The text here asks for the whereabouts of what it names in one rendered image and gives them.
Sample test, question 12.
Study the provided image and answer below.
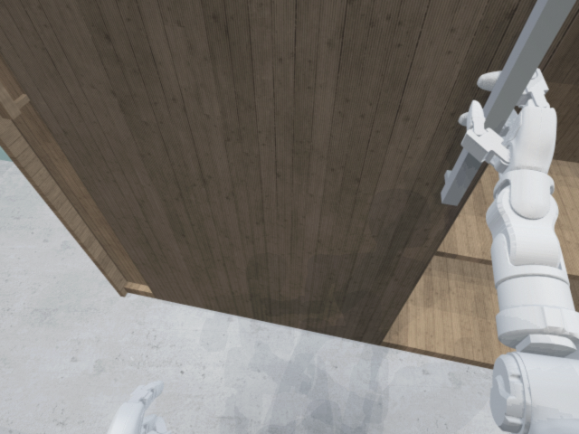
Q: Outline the right robot forearm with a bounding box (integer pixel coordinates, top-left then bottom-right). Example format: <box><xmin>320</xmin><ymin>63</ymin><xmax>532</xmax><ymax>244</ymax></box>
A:
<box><xmin>486</xmin><ymin>169</ymin><xmax>579</xmax><ymax>360</ymax></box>

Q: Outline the right robot upper arm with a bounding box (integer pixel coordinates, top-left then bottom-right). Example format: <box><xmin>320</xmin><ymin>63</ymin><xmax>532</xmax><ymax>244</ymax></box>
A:
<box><xmin>489</xmin><ymin>351</ymin><xmax>579</xmax><ymax>434</ymax></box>

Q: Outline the handle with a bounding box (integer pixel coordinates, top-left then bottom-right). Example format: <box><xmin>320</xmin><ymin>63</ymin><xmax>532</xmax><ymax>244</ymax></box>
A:
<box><xmin>441</xmin><ymin>0</ymin><xmax>576</xmax><ymax>206</ymax></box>
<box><xmin>0</xmin><ymin>81</ymin><xmax>22</xmax><ymax>120</ymax></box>

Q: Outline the robot left hand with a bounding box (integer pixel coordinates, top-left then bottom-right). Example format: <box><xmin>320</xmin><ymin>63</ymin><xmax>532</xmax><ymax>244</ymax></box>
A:
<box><xmin>107</xmin><ymin>381</ymin><xmax>172</xmax><ymax>434</ymax></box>

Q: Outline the robot right hand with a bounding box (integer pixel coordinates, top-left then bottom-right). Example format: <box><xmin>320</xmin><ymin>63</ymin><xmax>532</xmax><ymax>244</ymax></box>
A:
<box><xmin>459</xmin><ymin>68</ymin><xmax>556</xmax><ymax>179</ymax></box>

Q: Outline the wardrobe door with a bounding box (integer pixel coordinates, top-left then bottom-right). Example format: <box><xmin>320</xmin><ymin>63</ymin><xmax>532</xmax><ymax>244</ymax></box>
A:
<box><xmin>0</xmin><ymin>54</ymin><xmax>147</xmax><ymax>286</ymax></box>
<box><xmin>0</xmin><ymin>0</ymin><xmax>579</xmax><ymax>345</ymax></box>

